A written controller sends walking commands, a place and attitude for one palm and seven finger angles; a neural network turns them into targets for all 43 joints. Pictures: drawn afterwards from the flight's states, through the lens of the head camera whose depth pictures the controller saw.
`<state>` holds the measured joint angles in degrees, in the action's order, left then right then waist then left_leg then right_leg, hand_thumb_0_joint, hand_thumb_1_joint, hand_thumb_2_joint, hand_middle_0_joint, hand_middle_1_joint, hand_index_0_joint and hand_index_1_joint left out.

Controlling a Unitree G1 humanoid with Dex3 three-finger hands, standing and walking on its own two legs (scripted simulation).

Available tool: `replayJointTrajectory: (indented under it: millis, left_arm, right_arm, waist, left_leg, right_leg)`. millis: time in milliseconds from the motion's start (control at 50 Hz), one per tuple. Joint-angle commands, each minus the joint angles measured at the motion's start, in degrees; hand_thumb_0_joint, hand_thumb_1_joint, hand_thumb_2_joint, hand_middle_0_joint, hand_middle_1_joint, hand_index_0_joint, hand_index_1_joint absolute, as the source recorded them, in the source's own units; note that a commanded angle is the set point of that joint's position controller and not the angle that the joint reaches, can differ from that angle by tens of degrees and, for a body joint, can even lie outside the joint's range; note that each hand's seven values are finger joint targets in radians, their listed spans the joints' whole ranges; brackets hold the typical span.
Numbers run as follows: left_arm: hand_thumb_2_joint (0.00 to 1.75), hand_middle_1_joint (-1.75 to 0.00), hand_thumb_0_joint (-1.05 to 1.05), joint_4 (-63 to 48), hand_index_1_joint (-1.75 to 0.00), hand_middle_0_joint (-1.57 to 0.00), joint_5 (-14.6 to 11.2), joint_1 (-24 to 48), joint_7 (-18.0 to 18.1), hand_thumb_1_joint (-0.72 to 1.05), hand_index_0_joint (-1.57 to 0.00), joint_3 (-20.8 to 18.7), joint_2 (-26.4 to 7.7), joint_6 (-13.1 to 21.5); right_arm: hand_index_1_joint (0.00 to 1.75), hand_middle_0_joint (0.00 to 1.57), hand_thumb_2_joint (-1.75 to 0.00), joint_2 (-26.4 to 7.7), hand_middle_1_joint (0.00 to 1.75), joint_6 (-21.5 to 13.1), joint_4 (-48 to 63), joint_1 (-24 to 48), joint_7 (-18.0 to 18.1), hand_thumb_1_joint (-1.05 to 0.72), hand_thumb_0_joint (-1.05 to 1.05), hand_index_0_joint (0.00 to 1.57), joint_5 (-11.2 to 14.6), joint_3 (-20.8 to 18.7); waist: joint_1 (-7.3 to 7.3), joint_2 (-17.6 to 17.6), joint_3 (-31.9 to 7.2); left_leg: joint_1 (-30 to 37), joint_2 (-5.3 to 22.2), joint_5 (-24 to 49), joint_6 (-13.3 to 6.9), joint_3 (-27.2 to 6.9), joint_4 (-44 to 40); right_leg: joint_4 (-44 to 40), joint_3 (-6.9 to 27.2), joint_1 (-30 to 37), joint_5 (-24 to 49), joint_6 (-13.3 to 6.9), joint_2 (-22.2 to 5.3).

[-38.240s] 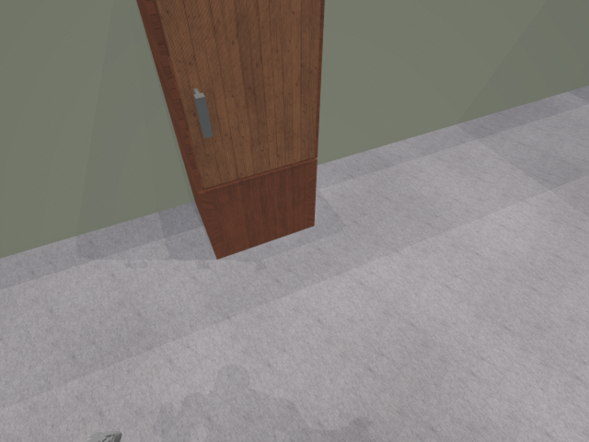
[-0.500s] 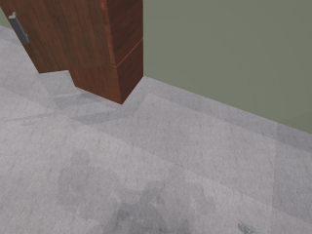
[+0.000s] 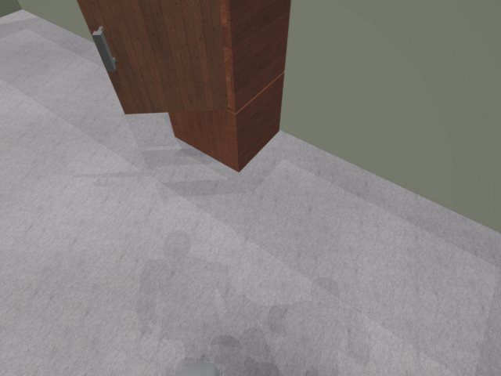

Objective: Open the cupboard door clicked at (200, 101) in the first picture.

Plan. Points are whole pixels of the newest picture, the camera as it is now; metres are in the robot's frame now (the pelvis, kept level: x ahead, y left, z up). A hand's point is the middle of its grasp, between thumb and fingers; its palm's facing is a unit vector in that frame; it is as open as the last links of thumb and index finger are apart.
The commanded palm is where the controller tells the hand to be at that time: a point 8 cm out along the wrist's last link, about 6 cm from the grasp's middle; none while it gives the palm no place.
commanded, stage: take the last steps up to it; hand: left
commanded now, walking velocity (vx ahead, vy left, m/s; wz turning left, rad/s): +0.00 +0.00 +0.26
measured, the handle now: (106, 48) +1.04 +0.55 -0.05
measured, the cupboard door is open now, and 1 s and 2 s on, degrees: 40 40 40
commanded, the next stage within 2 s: come to a stop and stand still in 1.62 s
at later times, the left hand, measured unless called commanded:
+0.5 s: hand out of the picture +0.07 +0.20 -0.16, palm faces +0.23 -0.94 -0.23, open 7.4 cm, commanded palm none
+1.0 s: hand (106, 309) +0.24 +0.31 -0.16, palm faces +0.24 -0.95 -0.19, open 7.4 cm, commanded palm none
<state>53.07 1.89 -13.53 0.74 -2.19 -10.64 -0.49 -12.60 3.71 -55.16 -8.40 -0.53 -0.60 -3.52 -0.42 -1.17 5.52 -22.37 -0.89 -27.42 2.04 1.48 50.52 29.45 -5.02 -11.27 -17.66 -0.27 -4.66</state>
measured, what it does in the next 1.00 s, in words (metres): walks ahead: left foot, then right foot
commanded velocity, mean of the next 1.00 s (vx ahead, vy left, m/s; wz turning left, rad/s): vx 0.29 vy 0.13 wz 0.09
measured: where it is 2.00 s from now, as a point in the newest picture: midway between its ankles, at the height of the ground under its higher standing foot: (204, 282)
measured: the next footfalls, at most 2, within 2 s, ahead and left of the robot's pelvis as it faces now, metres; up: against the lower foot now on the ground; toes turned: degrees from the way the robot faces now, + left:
left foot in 0.10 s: +0.04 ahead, +0.13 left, +0.00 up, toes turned +4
right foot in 0.36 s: +0.10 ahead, -0.11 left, +0.00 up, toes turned +1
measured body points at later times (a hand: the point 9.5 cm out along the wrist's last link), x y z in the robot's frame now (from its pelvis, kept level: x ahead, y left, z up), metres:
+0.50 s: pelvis +0.07 +0.00 +0.00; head +0.09 -0.01 +0.45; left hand +0.06 +0.25 -0.14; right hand +0.15 -0.24 -0.16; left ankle +0.04 +0.14 -0.66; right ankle +0.06 -0.12 -0.74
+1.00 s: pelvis +0.22 +0.12 +0.00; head +0.24 +0.12 +0.45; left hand +0.23 +0.36 -0.15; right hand +0.31 -0.11 -0.15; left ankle +0.20 +0.21 -0.74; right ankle +0.30 +0.02 -0.70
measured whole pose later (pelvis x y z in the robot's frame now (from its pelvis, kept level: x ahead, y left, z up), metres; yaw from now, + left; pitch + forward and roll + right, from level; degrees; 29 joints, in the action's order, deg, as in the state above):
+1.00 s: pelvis +0.22 +0.12 +0.00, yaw +10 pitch -1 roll +1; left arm 56.9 1.7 -11.9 -1.2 -3.5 -10.4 0.1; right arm -11.0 -2.3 -58.6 -14.2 0.7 -1.9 -2.5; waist -1.5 -1.0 2.9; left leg -9.9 -0.4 -13.1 -2.8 8.7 23.8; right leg 49.8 -6.3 -28.2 -18.4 -0.1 -6.2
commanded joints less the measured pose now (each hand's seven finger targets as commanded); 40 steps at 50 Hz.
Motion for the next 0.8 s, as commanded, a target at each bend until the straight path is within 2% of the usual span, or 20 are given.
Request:
replayJointTrajectory:
  millis: [0, 40, 80, 100, 160, 240, 280, 300, 320, 340, 360, 420, 460, 600, 660, 680, 700, 720, 740, 780]
  left_arm:
    - [0.90, -0.30, 0.00, -1.20, -0.30, -0.20, -0.66, -3.44, 0.98, 0.90, -0.20, -3.37, -12.36, 0.98]
    - [0.90, -0.30, 0.00, -0.82, -0.30, -0.20, -1.27, -2.15, 0.64, 0.90, -0.20, -3.03, -10.80, 0.79]
    - [0.90, -0.30, 0.00, -3.22, -0.30, -0.20, -1.47, -1.16, 0.00, 0.90, -0.20, -2.29, -6.25, 0.09]
    - [0.90, -0.30, 0.00, -4.48, -0.30, -0.20, -0.83, 2.34, -0.18, 0.90, -0.20, -2.20, -6.49, -0.27]
    - [0.90, -0.30, 0.00, -4.38, -0.30, -0.20, -0.71, 6.87, -1.47, 0.90, -0.20, -2.45, -6.19, 0.39]
    - [0.90, -0.30, 0.00, -2.21, -0.30, -0.20, -0.79, 3.15, -2.31, 0.90, -0.20, -2.07, -4.25, 1.07]
    - [0.90, -0.30, 0.00, 0.29, -0.30, -0.20, -0.72, -4.03, -2.30, 0.90, -0.20, -2.69, -4.90, 1.27]
    - [0.90, -0.30, 0.00, 1.67, -0.30, -0.20, -0.36, -8.91, -1.91, 0.90, -0.20, -3.53, -7.39, 1.76]
    - [0.90, -0.30, 0.00, 2.49, -0.30, -0.20, 0.17, -12.81, -1.14, 0.90, -0.20, -4.76, -13.50, 2.25]
    - [0.90, -0.30, 0.00, 2.21, -0.30, -0.20, -0.43, -14.15, -0.64, 0.90, -0.20, -4.78, -15.11, 1.96]
    - [0.90, -0.30, 0.00, 1.60, -0.30, -0.20, -0.45, -11.62, -0.29, 0.90, -0.20, -4.86, -14.63, 2.37]
    - [0.90, -0.30, 0.00, 1.08, -0.30, -0.20, -0.65, -4.81, -0.22, 0.90, -0.20, -2.94, -8.47, 3.80]
    - [0.90, -0.30, 0.00, 2.32, -0.30, -0.20, -0.48, -6.67, -0.18, 0.90, -0.20, -2.81, -7.87, 4.56]
    - [0.90, -0.30, 0.00, 6.89, -0.30, -0.20, -0.25, -11.00, -0.08, 0.90, -0.20, -2.94, -10.29, 4.60]
    - [0.90, -0.30, 0.00, 6.94, -0.30, -0.20, -0.44, -8.13, -0.17, 0.90, -0.20, -3.32, -10.36, 3.95]
    - [0.90, -0.30, 0.00, 6.45, -0.30, -0.20, -0.50, -8.61, -0.47, 0.90, -0.20, -2.89, -8.55, 3.69]
    - [0.90, -0.30, 0.00, 4.97, -0.30, -0.20, -1.12, -10.88, -0.87, 0.90, -0.20, -2.29, -4.65, 3.27]
    - [0.90, -0.30, 0.00, 2.25, -0.30, -0.20, -0.99, -6.36, -0.76, 0.90, -0.20, -1.46, -3.50, 3.21]
    - [0.90, -0.30, 0.00, 0.48, -0.30, -0.20, -0.93, -2.21, -0.50, 0.90, -0.20, -1.26, -3.17, 3.14]
    - [0.90, -0.30, 0.00, 1.39, -0.30, -0.20, -0.78, -0.50, -0.83, 0.90, -0.20, -1.56, -3.23, 2.51]
  right_arm:
    - [0.30, 0.20, -0.90, -1.84, 0.30, -2.28, 3.51, 1.24, 0.22, -0.90, 0.00, 0.20, 0.25, 0.29]
    - [0.30, 0.20, -0.90, -3.82, 0.30, -3.03, 1.95, -1.93, 0.32, -0.90, 0.00, 0.20, 0.02, 0.08]
    - [0.30, 0.20, -0.90, -12.34, 0.30, -3.12, 1.96, -6.29, 0.75, -0.90, 0.00, 0.20, -1.33, -1.51]
    - [0.30, 0.20, -0.90, -12.86, 0.30, -2.74, 1.55, -7.96, 1.14, -0.90, 0.00, 0.20, -1.59, -1.69]
    - [0.30, 0.20, -0.90, -9.54, 0.30, -4.13, 1.67, -7.53, 1.94, -0.90, 0.00, 0.20, -1.39, -0.96]
    - [0.30, 0.20, -0.90, -9.30, 0.30, -4.77, 1.72, -5.08, 1.82, -0.90, 0.00, 0.20, -1.20, -0.63]
    - [0.30, 0.20, -0.90, -8.93, 0.30, -4.39, 1.93, -2.71, 1.60, -0.90, 0.00, 0.20, -0.68, -0.63]
    - [0.30, 0.20, -0.90, -6.83, 0.30, -4.42, 2.48, -1.81, 1.26, -0.90, 0.00, 0.20, -0.25, -0.50]
    - [0.30, 0.20, -0.90, -3.19, 0.30, -4.51, 4.42, -1.45, 0.70, -0.90, 0.00, 0.20, 0.24, 0.05]
    - [0.30, 0.20, -0.90, -6.00, 0.30, -4.12, 6.23, 2.71, 0.01, -0.90, 0.00, 0.20, -0.84, -0.35]
    - [0.30, 0.20, -0.90, -5.41, 0.30, -4.10, 5.94, 3.23, -0.19, -0.90, 0.00, 0.20, -1.00, -0.76]
    - [0.30, 0.20, -0.90, -3.52, 0.30, -3.17, 3.31, 1.60, -1.32, -0.90, 0.00, 0.20, -1.04, -0.78]
    - [0.30, 0.20, -0.90, -1.81, 0.30, -3.27, 2.41, 0.92, -1.84, -0.90, 0.00, 0.20, -0.77, -0.46]
    - [0.30, 0.20, -0.90, 0.11, 0.30, -4.40, 4.32, 5.69, -2.83, -0.90, 0.00, 0.20, -0.24, 0.67]
    - [0.30, 0.20, -0.90, -2.17, 0.30, -5.45, 2.04, -2.72, -2.03, -0.90, 0.00, 0.20, -0.67, 0.31]
    - [0.30, 0.20, -0.90, -5.85, 0.30, -5.82, -0.50, -10.78, -1.20, -0.90, 0.00, 0.20, -1.00, -0.45]
    - [0.30, 0.20, -0.90, -12.99, 0.30, -6.24, -2.23, -18.99, -0.11, -0.90, 0.00, 0.20, -1.84, -2.34]
    - [0.30, 0.20, -0.90, -14.99, 0.30, -5.54, -3.08, -23.17, 1.04, -0.90, 0.00, 0.20, -1.28, -2.66]
    - [0.30, 0.20, -0.90, -14.72, 0.30, -5.50, -2.68, -20.33, 1.16, -0.90, 0.00, 0.20, -1.29, -2.44]
    - [0.30, 0.20, -0.90, -8.39, 0.30, -5.85, -0.20, -10.70, 1.55, -0.90, 0.00, 0.20, -0.99, -0.92]
  waist:
    - [-1.00, -9.69, -6.54]
    - [0.70, -5.49, -6.88]
    - [2.77, 15.65, -8.05]
    - [4.27, 14.70, -6.41]
    - [3.15, 13.70, -3.95]
    - [0.42, 9.37, -5.54]
    - [-3.12, 7.26, -5.53]
    - [-5.69, -0.48, -4.82]
    - [-7.42, -18.60, -3.20]
    - [-8.11, -14.14, 0.12]
    - [-6.13, -10.16, 0.99]
    - [-1.55, -9.83, 2.86]
    - [-1.62, -9.29, 1.14]
    - [-3.23, -10.50, -0.98]
    - [1.71, -8.14, -3.42]
    - [4.89, -0.42, -7.96]
    - [7.35, 15.91, -14.85]
    - [8.82, 16.57, -15.10]
    - [7.67, 9.62, -10.81]
    - [3.87, 13.48, -4.14]
  left_leg:
    - [4.53, -0.44, 7.40, 0.11, 2.63, -16.69]
    - [14.28, 1.82, 17.92, -1.39, 0.21, -26.95]
    - [20.13, 20.15, 22.41, -12.09, -21.83, -32.20]
    - [16.54, 21.50, 10.42, -15.55, -25.63, -35.35]
    - [15.54, 17.19, 9.00, -15.00, -22.61, -35.42]
    - [10.57, 11.81, 12.56, -12.06, -14.19, -32.77]
    - [1.15, 8.34, 4.97, -9.74, -11.34, -27.66]
    - [-8.07, 3.37, 0.04, -6.80, -6.85, -18.55]
    - [-19.97, -2.52, -6.71, -2.83, 0.73, -2.69]
    - [-20.68, 0.69, -7.40, -2.34, -2.99, 8.88]
    - [-21.45, 2.95, -2.09, -2.21, -5.24, 14.77]
    - [-16.84, 6.58, 11.51, -0.36, -3.87, 14.56]
    - [-14.93, 6.19, 12.86, 0.32, -0.71, 8.41]
    - [-7.00, 3.55, 14.28, -0.72, 4.74, -11.97]
    - [10.83, 0.34, 15.78, -2.54, 7.95, -21.81]
    - [23.30, 2.44, 14.36, -3.84, 5.92, -23.47]
    - [35.46, 17.86, 13.81, -9.63, -15.28, -25.56]
    - [34.62, 23.98, 13.42, -14.35, -23.46, -33.03]
    - [26.72, 25.82, 6.48, -15.77, -25.04, -34.77]
    - [14.01, 21.87, 0.02, -13.94, -18.25, -38.37]
  right_leg:
    - [-3.54, 6.85, 6.76, 34.63, -5.65, -11.66]
    - [0.52, 4.62, 0.07, 22.46, -1.49, -9.40]
    - [15.58, -2.91, -14.60, -15.30, 3.29, 0.22]
    - [24.14, -0.23, -17.49, -19.90, 2.51, 1.39]
    - [29.94, 3.82, -22.96, -13.22, 1.44, -0.39]
    - [13.33, -0.54, -8.91, -9.97, 1.50, 2.26]
    - [2.39, -1.98, 5.70, -2.15, 1.60, 3.77]
    - [-6.19, 3.87, 15.31, -6.17, 0.70, -0.76]
    - [-17.75, 26.45, 20.22, -17.78, -4.81, -18.06]
    - [-24.00, 35.70, 12.74, -22.65, -9.57, -26.09]
    - [-23.15, 36.23, 8.95, -24.51, -11.28, -25.22]
    - [-21.97, 15.46, 1.15, -5.94, -5.99, -17.33]
    - [-20.37, 9.10, 4.58, 7.15, -5.41, -15.37]
    - [-14.97, 1.84, 9.36, 21.76, -4.25, -15.23]
    - [-5.33, -1.89, 2.27, 22.82, -2.25, -12.63]
    - [7.16, -4.04, -3.28, 20.66, -0.93, -9.97]
    - [24.84, -7.50, -17.08, -4.83, 1.91, -1.52]
    - [37.84, -2.04, -23.92, -18.63, 0.89, 1.42]
    - [45.80, 1.23, -27.18, -17.45, -0.40, -0.26]
    - [46.13, 3.59, -27.78, -8.56, -0.50, -4.02]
